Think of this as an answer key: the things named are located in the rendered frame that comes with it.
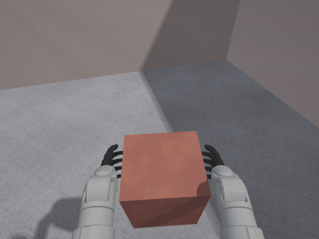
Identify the carton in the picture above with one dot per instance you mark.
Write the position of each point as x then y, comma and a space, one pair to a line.
163, 179

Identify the robot right hand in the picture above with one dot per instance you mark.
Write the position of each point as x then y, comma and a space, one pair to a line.
214, 155

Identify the robot left forearm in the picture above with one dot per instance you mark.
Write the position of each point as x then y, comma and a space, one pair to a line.
98, 205

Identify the robot left hand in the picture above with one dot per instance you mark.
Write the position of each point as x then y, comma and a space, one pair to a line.
110, 155

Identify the robot right forearm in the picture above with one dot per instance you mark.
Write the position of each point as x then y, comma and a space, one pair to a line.
234, 206

